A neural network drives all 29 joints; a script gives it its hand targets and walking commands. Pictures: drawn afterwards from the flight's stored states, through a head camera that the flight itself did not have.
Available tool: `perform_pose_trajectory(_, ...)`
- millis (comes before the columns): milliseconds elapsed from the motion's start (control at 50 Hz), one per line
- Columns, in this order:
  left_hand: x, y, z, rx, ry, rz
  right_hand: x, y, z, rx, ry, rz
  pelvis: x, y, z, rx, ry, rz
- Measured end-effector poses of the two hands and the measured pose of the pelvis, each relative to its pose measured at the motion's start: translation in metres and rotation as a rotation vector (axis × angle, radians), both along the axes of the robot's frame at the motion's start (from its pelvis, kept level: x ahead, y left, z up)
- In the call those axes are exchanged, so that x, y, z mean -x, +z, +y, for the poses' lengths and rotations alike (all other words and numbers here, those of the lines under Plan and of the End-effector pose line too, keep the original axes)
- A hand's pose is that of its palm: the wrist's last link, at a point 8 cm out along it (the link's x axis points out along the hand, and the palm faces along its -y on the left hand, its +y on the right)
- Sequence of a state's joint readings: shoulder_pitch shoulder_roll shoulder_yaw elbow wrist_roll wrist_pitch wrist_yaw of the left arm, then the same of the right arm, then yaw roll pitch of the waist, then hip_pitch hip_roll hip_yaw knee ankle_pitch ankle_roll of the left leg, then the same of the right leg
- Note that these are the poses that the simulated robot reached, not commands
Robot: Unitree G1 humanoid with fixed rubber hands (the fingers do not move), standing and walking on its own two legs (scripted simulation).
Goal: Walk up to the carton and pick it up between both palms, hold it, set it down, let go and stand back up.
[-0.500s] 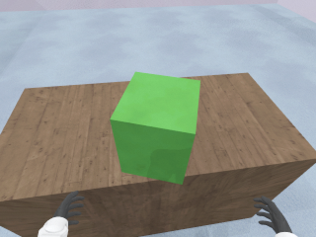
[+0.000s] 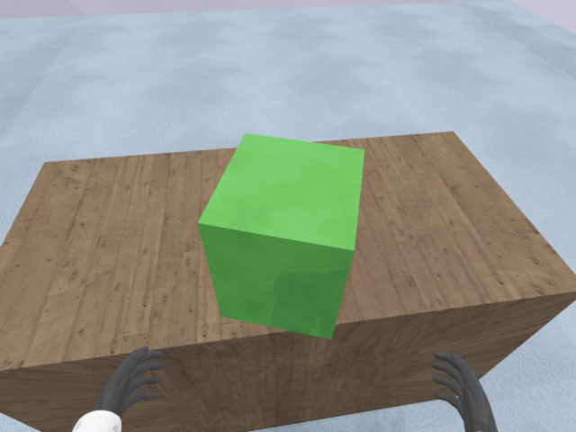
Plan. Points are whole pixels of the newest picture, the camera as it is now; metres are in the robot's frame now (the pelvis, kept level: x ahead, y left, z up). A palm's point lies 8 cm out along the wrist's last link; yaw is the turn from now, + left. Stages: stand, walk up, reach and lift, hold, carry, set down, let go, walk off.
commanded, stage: reach and lift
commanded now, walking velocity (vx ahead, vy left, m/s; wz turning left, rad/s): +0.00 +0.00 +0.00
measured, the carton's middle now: (288, 237) +0.41 +0.01 +0.02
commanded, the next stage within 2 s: none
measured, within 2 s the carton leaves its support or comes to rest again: neither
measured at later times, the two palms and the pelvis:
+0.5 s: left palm (110, 392) +0.19 +0.25 -0.02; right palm (438, 403) +0.15 -0.17 -0.01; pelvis +0.02 +0.01 +0.00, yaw +0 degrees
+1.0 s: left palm (114, 359) +0.22 +0.25 +0.01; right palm (430, 367) +0.19 -0.16 +0.02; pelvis +0.03 +0.01 +0.00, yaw +0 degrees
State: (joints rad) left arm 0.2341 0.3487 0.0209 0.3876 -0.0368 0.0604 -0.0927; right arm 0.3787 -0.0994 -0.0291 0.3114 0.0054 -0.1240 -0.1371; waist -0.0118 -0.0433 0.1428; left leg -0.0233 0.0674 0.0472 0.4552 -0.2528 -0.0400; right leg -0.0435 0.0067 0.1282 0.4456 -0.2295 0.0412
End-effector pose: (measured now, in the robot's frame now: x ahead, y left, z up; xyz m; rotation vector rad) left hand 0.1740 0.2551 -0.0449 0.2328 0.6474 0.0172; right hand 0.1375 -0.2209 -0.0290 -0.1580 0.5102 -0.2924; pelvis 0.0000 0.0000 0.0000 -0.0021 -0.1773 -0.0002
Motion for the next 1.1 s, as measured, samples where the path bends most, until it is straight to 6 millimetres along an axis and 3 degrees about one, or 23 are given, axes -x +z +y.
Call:
perform_pose_trajectory(200, -0.003, 0.007, 0.003, 0.052, -0.038, -0.078, -0.013, 0.009, 0.026, -0.051, -0.019, -0.078, -0.013, 0.001, 0.005, 0.006, 0.000, 0.020)
perform_pose_trajectory(460, -0.010, 0.022, 0.000, 0.092, -0.082, -0.172, -0.016, 0.020, 0.049, -0.113, -0.061, -0.180, -0.020, 0.002, 0.006, 0.008, 0.000, 0.032)
perform_pose_trajectory(1100, -0.053, 0.061, -0.008, 0.124, -0.086, -0.250, -0.054, 0.058, 0.060, -0.153, -0.062, -0.208, -0.032, 0.002, 0.008, 0.010, -0.001, 0.055)
